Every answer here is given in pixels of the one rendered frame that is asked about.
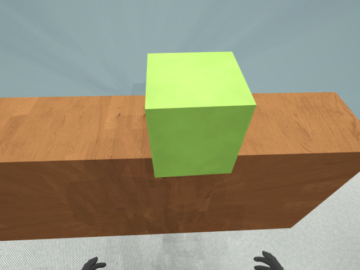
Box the pedestal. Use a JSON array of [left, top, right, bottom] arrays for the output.
[[0, 92, 360, 241]]

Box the left robot hand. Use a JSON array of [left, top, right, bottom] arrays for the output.
[[82, 257, 106, 270]]

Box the carton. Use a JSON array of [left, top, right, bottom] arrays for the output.
[[145, 52, 256, 178]]

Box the right robot hand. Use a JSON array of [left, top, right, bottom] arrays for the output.
[[254, 251, 284, 270]]

